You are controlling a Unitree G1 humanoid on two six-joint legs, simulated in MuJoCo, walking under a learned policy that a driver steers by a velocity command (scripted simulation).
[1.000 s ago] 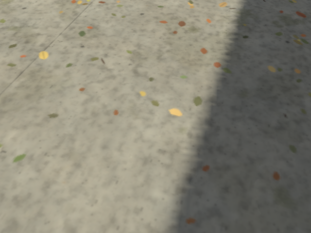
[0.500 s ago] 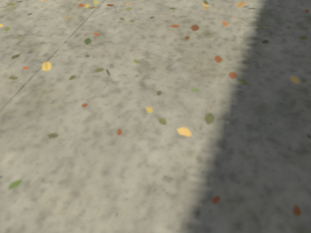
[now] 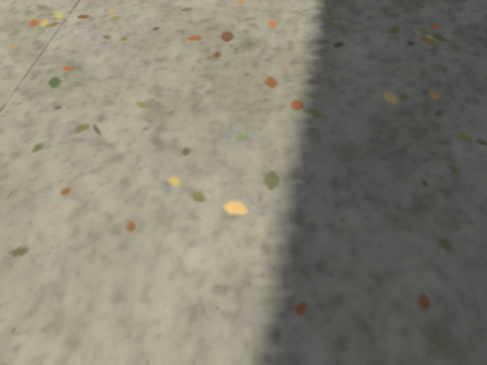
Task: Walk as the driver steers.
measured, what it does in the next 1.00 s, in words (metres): steps on the spot, turning right: left foot, then right foot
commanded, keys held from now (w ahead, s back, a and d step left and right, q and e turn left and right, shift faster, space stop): e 0.54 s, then no key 0.42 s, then w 0.04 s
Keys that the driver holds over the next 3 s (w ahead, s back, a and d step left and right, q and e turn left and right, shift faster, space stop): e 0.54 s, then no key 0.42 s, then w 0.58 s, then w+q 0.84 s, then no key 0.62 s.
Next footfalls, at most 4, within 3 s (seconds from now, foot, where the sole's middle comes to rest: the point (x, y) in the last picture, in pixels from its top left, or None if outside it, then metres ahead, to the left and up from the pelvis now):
0.30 left None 0.08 0.15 -0.77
0.70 right None -0.02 -0.11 -0.77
1.10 left None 0.06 0.10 -0.77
1.50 right None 0.18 -0.27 -0.77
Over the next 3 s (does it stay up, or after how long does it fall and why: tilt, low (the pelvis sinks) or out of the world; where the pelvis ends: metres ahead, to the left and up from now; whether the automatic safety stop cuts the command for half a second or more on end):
stays up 0.75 -0.30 0.00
